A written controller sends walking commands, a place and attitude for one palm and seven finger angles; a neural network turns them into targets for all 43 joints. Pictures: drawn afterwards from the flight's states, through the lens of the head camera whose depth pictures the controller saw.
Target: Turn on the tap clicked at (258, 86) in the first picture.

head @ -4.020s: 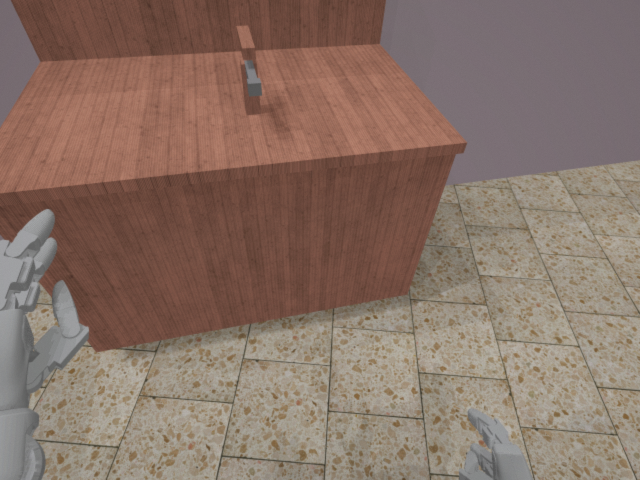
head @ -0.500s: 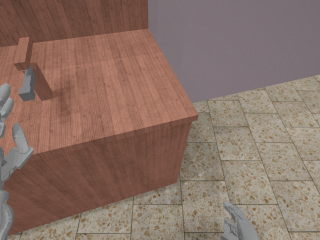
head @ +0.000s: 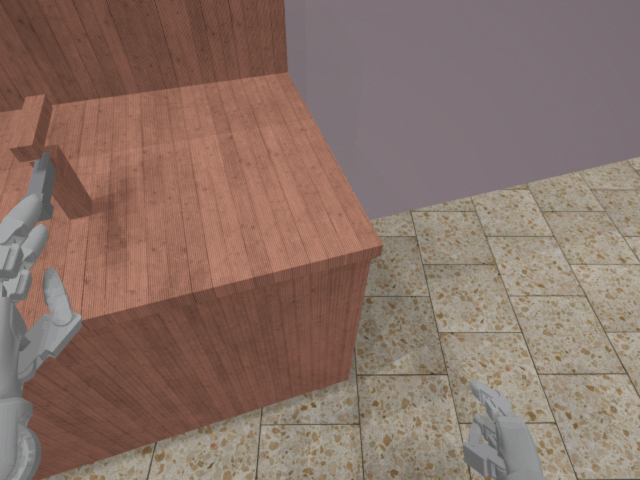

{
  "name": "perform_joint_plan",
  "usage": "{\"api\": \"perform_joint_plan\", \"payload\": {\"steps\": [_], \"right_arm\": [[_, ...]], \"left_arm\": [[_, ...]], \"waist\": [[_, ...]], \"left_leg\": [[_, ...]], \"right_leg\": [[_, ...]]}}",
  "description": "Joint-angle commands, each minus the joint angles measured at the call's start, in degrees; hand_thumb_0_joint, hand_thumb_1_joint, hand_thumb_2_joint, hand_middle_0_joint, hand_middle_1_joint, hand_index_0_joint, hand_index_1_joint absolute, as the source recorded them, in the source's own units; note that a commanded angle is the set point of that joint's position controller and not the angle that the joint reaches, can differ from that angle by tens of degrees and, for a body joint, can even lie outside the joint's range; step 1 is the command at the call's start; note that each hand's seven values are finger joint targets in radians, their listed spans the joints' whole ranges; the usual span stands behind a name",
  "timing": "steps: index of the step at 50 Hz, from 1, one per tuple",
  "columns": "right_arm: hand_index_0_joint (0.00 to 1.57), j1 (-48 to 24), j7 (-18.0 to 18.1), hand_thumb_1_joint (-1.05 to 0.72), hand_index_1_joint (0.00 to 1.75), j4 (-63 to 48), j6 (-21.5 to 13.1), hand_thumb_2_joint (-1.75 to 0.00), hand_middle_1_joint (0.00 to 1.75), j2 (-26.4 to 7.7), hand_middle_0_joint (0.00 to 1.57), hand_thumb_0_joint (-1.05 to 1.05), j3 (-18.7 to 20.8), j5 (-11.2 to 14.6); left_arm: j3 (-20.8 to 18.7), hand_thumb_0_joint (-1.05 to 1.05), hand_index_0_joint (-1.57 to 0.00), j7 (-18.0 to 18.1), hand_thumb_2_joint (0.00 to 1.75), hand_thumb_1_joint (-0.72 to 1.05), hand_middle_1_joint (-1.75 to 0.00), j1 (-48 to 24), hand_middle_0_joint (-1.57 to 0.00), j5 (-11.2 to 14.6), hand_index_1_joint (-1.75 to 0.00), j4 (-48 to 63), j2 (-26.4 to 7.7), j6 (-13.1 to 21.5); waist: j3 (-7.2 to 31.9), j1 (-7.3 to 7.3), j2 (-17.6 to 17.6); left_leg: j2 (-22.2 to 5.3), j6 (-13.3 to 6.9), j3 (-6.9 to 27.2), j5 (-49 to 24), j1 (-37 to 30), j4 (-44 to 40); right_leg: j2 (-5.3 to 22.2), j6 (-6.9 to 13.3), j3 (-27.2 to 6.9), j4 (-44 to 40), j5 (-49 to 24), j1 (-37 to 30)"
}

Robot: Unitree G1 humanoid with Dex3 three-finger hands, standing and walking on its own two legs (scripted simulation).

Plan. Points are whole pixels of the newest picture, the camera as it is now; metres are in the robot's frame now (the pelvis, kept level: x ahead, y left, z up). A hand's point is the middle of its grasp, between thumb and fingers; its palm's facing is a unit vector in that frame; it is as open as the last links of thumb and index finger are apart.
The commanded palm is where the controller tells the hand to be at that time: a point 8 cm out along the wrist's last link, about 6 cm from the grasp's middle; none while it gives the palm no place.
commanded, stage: come to a stop and stand still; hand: left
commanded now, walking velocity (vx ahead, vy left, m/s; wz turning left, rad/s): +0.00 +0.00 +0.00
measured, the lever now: (36, 208) +0.41 +0.44 +0.09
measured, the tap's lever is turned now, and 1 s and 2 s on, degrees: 0 0 0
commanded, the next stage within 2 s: look again from close up in 0.14 s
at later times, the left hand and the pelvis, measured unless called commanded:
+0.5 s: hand (71, 343) +0.20 +0.24 +0.16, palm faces +0.43 -0.83 -0.36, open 7.4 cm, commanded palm +0.14 +0.27 +0.17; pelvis -0.01 -0.01 +0.00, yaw +1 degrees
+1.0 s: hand (46, 327) +0.21 +0.27 +0.15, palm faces +0.45 -0.82 -0.36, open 7.4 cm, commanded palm +0.15 +0.31 +0.17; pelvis +0.01 +0.02 -0.01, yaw +2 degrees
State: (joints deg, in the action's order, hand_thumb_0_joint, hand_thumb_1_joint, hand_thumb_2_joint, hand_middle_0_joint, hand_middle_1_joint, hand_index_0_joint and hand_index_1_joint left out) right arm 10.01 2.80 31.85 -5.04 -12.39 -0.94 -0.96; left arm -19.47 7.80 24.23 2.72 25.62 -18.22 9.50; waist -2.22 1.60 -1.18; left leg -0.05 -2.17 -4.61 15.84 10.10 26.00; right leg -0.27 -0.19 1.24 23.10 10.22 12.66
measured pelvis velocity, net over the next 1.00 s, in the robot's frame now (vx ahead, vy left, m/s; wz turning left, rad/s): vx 0.01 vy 0.02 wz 0.04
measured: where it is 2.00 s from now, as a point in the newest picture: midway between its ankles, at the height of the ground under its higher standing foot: outside the picture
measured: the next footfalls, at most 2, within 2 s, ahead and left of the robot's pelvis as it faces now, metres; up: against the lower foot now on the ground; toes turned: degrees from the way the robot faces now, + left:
right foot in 1.42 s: +0.13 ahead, +0.00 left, +0.00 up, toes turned -1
left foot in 1.78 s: +0.19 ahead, +0.28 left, +0.00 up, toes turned +3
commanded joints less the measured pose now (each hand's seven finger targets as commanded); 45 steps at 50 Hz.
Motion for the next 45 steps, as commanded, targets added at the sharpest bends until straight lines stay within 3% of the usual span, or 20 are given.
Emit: {"api": "perform_joint_plan", "payload": {"steps": [1, 4, 8, 9, 17, 19, 23, 30, 34, 38, 42, 45], "right_arm": [[0.2, -4.81, 0.88, -0.9, 0.3, -8.78, -2.88, -0.9, 0.3, -6.25, 0.2, 0.0, 2.24, 0.24], [0.2, -5.1, 1.07, -0.9, 0.3, -8.63, -2.89, -0.9, 0.3, -6.4, 0.2, 0.0, 2.28, 0.09], [0.2, -4.39, 1.03, -0.9, 0.3, -8.51, -2.77, -0.9, 0.3, -6.24, 0.2, 0.0, 2.28, 0.07], [0.2, -5.0, 1.14, -0.9, 0.3, -8.49, -2.72, -0.9, 0.3, -6.43, 0.2, 0.0, 2.36, 0.03], [0.2, -4.2, 1.24, -0.9, 0.3, -8.25, -2.42, -0.9, 0.3, -6.35, 0.2, 0.0, 2.48, 0.21], [0.2, -4.67, 1.31, -0.9, 0.3, -8.23, -2.43, -0.9, 0.3, -6.54, 0.2, 0.0, 2.58, 0.25], [0.2, -4.05, 1.33, -0.9, 0.3, -8.27, -2.33, -0.9, 0.3, -6.36, 0.2, 0.0, 2.58, 0.24], [0.2, -4.23, 1.27, -0.9, 0.3, -8.33, -2.11, -0.9, 0.3, -6.39, 0.2, 0.0, 2.68, 0.14], [0.2, -4.37, 1.04, -0.9, 0.3, -8.34, -2.23, -0.9, 0.3, -6.98, 0.2, 0.0, 3.15, -0.3], [0.2, -4.35, 0.83, -0.9, 0.3, -8.31, -2.27, -0.9, 0.3, -6.94, 0.2, 0.0, 3.36, -0.28], [0.2, -4.48, 0.65, -0.9, 0.3, -8.16, -2.32, -0.9, 0.3, -7.32, 0.2, 0.0, 3.44, -0.18], [0.2, -4.95, 0.62, -0.9, 0.3, -8.18, -2.44, -0.9, 0.3, -7.66, 0.2, 0.0, 3.37, 0.04]], "left_arm": [[-5.66, 0.0, -0.2, 1.26, 0.9, 0.9, -0.3, -4.47, -0.2, 0.08, -0.3, 11.95, -9.76, 3.02], [-6.71, 0.0, -0.2, 1.5, 0.9, 0.9, -0.3, -4.32, -0.2, 0.07, -0.3, 12.57, -11.17, 2.89], [-6.17, 0.0, -0.2, 1.45, 0.9, 0.9, -0.3, -2.83, -0.2, 0.27, -0.3, 11.91, -10.1, 2.72], [-6.92, 0.0, -0.2, 1.52, 0.9, 0.9, -0.3, -2.54, -0.2, 0.25, -0.3, 12.07, -11.17, 2.65], [-5.52, 0.0, -0.2, 1.38, 0.9, 0.9, -0.3, -2.79, -0.2, 0.27, -0.3, 11.0, -9.89, 2.55], [-5.92, 0.0, -0.2, 1.44, 0.9, 0.9, -0.3, -3.85, -0.2, 0.16, -0.3, 12.34, -10.9, 2.64], [-5.36, 0.0, -0.2, 1.51, 0.9, 0.9, -0.3, -3.33, -0.2, 0.15, -0.3, 11.43, -10.08, 2.47], [-4.94, 0.0, -0.2, 1.47, 0.9, 0.9, -0.3, -3.45, -0.2, 0.1, -0.3, 12.22, -9.91, 2.51], [-5.77, 0.0, -0.2, 1.65, 0.9, 0.9, -0.3, -2.25, -0.2, 0.23, -0.3, 11.81, -11.07, 2.64], [-5.52, 0.0, -0.2, 1.59, 0.9, 0.9, -0.3, -2.13, -0.2, 0.36, -0.3, 11.65, -10.68, 3.16], [-5.67, 0.0, -0.2, 1.58, 0.9, 0.9, -0.3, -2.49, -0.2, 0.61, -0.3, 11.99, -10.77, 3.59], [-6.21, 0.0, -0.2, 1.56, 0.9, 0.9, -0.3, -3.17, -0.2, 0.66, -0.3, 13.4, -11.25, 3.86]], "waist": [[8.94, -0.57, -1.19], [8.76, -0.51, -1.72], [8.79, -0.72, 0.05], [8.63, -0.57, -1.23], [7.17, -0.91, -0.06], [7.35, -0.9, -1.6], [6.97, -0.83, -0.41], [6.92, -0.96, -1.98], [6.6, -1.2, -1.39], [5.19, -1.73, 1.35], [4.35, -1.86, 0.36], [3.59, -1.71, -4.11]], "left_leg": [[-2.75, 2.83, 3.02, -11.06, 1.77, -5.64], [-2.47, 2.85, 3.16, -10.45, 1.98, -6.14], [-2.14, 2.68, 3.02, -9.13, 2.53, -6.31], [-2.1, 2.66, 3.13, -9.06, 2.37, -6.45], [-1.66, 2.47, 3.24, -5.75, 3.08, -7.86], [-1.44, 2.65, 3.35, -6.11, 2.66, -8.23], [-1.29, 2.55, 3.29, -4.9, 3.07, -8.81], [-1.26, 2.66, 3.47, -4.11, 3.29, -9.13], [-0.78, 1.69, 3.71, 1.79, 4.97, -7.04], [-0.37, 0.65, 4.4, 5.77, 6.53, -3.88], [-0.9, 0.13, 6.22, 6.24, 7.7, -2.82], [-2.92, -0.34, 9.58, 6.5, 8.36, -5.81]], "right_leg": [[1.91, 1.02, -2.95, -2.4, -13.06, -7.55], [1.88, 0.93, -2.78, -3.02, -12.23, -7.8], [1.67, 0.82, -2.61, -4.15, -11.24, -8.57], [1.81, 0.88, -2.9, -4.3, -11.02, -8.24], [1.11, 0.35, -2.13, -6.47, -6.78, -7.65], [1.04, 0.28, -1.91, -6.42, -6.76, -7.6], [0.74, 0.07, -1.57, -7.15, -5.84, -8.05], [0.73, 0.13, -1.2, -6.8, -5.25, -8.35], [2.24, 1.03, -2.58, -6.3, 2.0, -6.65], [4.03, 2.13, -4.78, -6.11, 9.16, -3.47], [4.6, 2.93, -4.79, -2.38, 9.07, -2.33], [2.8, 2.23, -1.27, 4.83, 4.24, -2.11]]}}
